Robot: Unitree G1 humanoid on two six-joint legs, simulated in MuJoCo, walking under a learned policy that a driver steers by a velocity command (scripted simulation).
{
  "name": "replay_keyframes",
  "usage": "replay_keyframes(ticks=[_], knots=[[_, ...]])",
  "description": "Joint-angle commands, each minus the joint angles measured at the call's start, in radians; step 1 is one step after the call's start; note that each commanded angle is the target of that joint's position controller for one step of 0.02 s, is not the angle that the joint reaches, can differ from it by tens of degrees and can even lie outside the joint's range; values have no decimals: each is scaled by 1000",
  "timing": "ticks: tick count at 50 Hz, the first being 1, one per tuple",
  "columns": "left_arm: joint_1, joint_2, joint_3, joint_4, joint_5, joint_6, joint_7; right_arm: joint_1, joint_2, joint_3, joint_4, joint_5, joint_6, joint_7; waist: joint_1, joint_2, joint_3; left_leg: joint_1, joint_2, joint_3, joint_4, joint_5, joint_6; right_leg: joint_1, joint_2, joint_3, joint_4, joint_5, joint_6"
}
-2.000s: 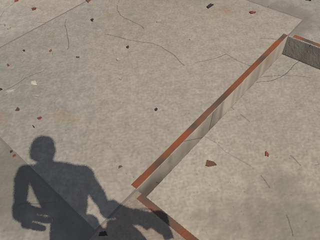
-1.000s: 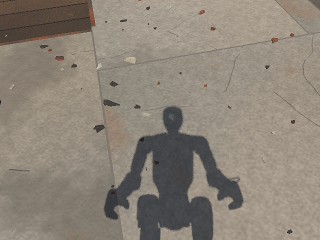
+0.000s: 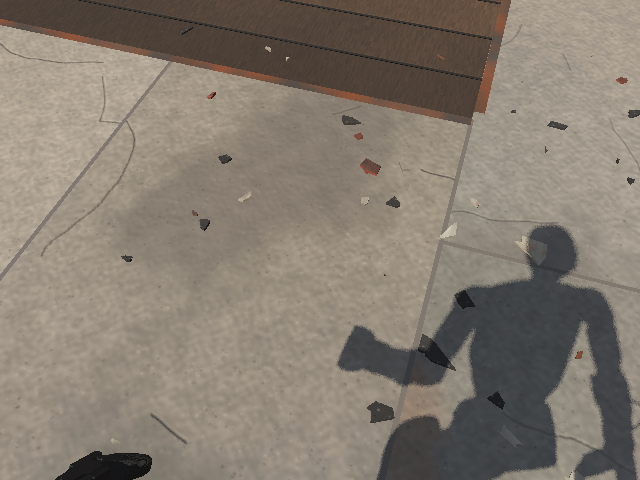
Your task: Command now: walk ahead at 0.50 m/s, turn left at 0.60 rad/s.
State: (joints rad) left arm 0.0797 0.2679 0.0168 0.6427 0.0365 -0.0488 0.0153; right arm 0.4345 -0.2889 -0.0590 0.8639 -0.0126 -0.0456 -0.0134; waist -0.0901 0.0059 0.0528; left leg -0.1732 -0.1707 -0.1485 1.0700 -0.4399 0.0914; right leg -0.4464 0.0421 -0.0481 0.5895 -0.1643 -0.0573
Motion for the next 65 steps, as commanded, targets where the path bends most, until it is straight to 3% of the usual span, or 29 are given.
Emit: replay_keyframes(ticks=[1, 3, 7, 12, 15, 18, 19, 20, 21, 22, 23, 24, 25, 26, 28, 31, 35, 42, 45, 47, 48, 49, 50, 51, 53, 55, 58, 61, 65], knots=[[146, 68, 39, -7, -4, -3, 3, -29, -105, -20, -80, -22, 4, 14, 92, 7, -84, -396, 144, 31, 197, 89, -26, 380, -361, 473, -326, -94, -162], [179, 84, 42, 36, -11, -20, 1, -50, -77, -14, -92, -28, 28, 34, 76, -60, -35, -370, 175, 49, 151, 97, -31, 287, -316, 328, -376, 19, -138], [245, 93, 47, 92, -21, -55, -19, -146, -37, 2, -140, -33, 40, 57, 79, -83, -28, -443, 193, 44, 56, 170, -31, 297, -311, 193, -427, 201, -146], [274, 103, 46, 138, -21, -54, -35, -333, -6, 32, -192, -27, 23, 75, 104, -93, -1, -382, 190, 126, -291, 381, -48, 265, -230, 1, -445, 291, -100], [345, 136, 51, 177, -26, -46, -32, -437, -10, 42, -217, -27, 19, 81, 137, -92, 9, -325, 193, 189, -419, 392, -40, 312, -259, -2, -442, 310, -93], [390, 160, 55, 216, -23, -27, -26, -460, -34, 39, -221, -35, 12, 68, 136, -102, 8, -290, 175, 216, -499, 283, -8, 421, -296, 4, -365, 449, -87], [396, 163, 53, 227, -23, -21, -23, -424, -42, 35, -208, -39, 7, 63, 117, -112, -14, -230, 151, 227, -531, 241, 8, 444, -295, -7, -293, 571, -81], [397, 160, 50, 236, -27, -15, -21, -319, -52, 27, -171, -45, -3, 56, 64, -96, -69, -87, 123, 237, -598, 254, 32, 435, -275, -37, -155, 664, -67], [399, 141, 41, 232, -30, -14, -20, -158, -90, 9, -112, -57, -13, 46, 1, -62, -167, 139, 145, 198, -615, 258, 62, 341, -237, -67, 33, 591, -46], [389, 73, 18, 171, -44, -19, -26, 2, -181, -15, -90, -77, -16, 27, -55, 91, -317, 437, 426, -136, -645, 141, 140, 76, -173, -106, 358, 218, -7], [433, 55, 20, 148, -37, -15, -28, 21, -241, -33, -82, -40, -2, 15, -22, 220, -381, 529, 618, -513, -761, 221, 242, -174, -25, -58, 613, -402, 12], [334, 139, 46, 149, -18, -5, -19, -22, -195, -28, -74, -7, 0, 11, -22, 85, -256, 445, 551, -398, -753, 280, 219, -259, -80, 51, 655, -340, 2], [293, 114, 41, 135, -26, -12, -25, -83, -138, -12, -67, -3, -6, 11, 17, 81, -144, 321, 495, -255, -775, 373, 189, -258, -112, 64, 614, -262, -4], [293, 96, 38, 146, -29, -14, -30, -131, -93, -1, -66, -6, -14, 16, 55, 61, -95, 217, 444, -167, -811, 425, 149, -206, -137, 65, 549, -213, 0], [342, 73, 36, 176, -7, 10, -39, -177, -50, 11, -57, -3, -26, 15, 112, 79, -60, 84, 380, -64, -871, 464, 113, -104, -151, 57, 490, -168, 25], [301, 51, 39, 169, -4, 28, -55, -144, -69, 2, -25, 2, -47, 14, 123, 69, -36, 50, 372, 5, -939, 482, 129, -129, -144, 53, 465, -86, 46], [158, 47, 42, 132, -14, 31, -55, -92, -64, 3, 12, -5, -57, 14, 93, 49, 26, 71, 368, 98, -982, 476, 111, -228, -135, 89, 347, 63, 53], [-36, 29, 22, 59, -5, 21, -66, -11, -75, 7, 69, -10, -58, -3, 40, 40, 61, 220, 393, 234, -933, 680, 66, -208, -101, -15, 82, 145, -6], [-6, 42, 28, 53, -2, 19, -63, -18, -107, 2, 80, -17, -49, -14, 68, 65, 18, 303, 404, 287, -766, 1069, 36, -109, -33, -84, 31, 13, -63], [159, 73, 47, 98, 3, 13, -55, -28, -136, -6, 78, -22, -34, -18, 140, 79, -86, 301, 401, 320, -484, 1259, 21, 79, 40, -110, -9, -69, -110], [317, 111, 67, 146, 14, 6, -48, -41, -139, -6, 64, -17, -29, -19, 214, 50, -171, 173, 377, 339, -251, 1105, -1, 307, 29, -48, -75, -42, -150], [430, 233, 105, 160, 21, 8, -31, -29, -77, 11, 12, -2, -37, -12, 241, -101, -285, -124, 291, 361, 110, 665, -38, 590, -221, 308, -102, -89, -250], [378, 283, 117, 149, -11, 18, -33, -34, -57, 9, -32, 2, -48, 5, 181, -252, -361, -453, 80, 211, 380, -79, -71, 761, -408, 824, -268, 48, -390], [332, 253, 116, 150, -37, 25, -31, -124, -91, 5, -45, -18, -55, 10, 188, -91, -260, -554, 169, 79, 394, 4, -60, 696, -371, 695, -279, 30, -362], [247, 149, 88, 149, -31, 27, -24, -163, -70, 11, -60, -7, -68, 14, 121, 27, -60, -506, 245, 98, 223, 122, -64, 422, -295, 480, -322, 158, -277], [206, 114, 76, 146, -36, 16, -21, -139, -52, 15, -61, -34, -31, 15, 68, 6, -40, -396, 267, 100, 113, 126, -94, 284, -215, 360, -351, 259, -238], [240, 146, 84, 155, -37, -6, -24, -165, -31, 19, -84, -39, 3, 22, 62, -23, -50, -391, 260, 133, 3, 169, -128, 239, -169, 308, -370, 318, -238], [286, 154, 88, 161, -38, -5, -22, -301, -30, 22, -135, -35, 5, 27, 103, -46, -15, -447, 260, 145, -170, 295, -153, 247, -139, 307, -385, 265, -208], [351, 162, 93, 167, -35, 2, -19, -434, -29, 30, -179, -23, -3, 35, 163, -71, -23, -448, 227, 143, -354, 415, -153, 328, -131, 331, -341, 295, -174]])
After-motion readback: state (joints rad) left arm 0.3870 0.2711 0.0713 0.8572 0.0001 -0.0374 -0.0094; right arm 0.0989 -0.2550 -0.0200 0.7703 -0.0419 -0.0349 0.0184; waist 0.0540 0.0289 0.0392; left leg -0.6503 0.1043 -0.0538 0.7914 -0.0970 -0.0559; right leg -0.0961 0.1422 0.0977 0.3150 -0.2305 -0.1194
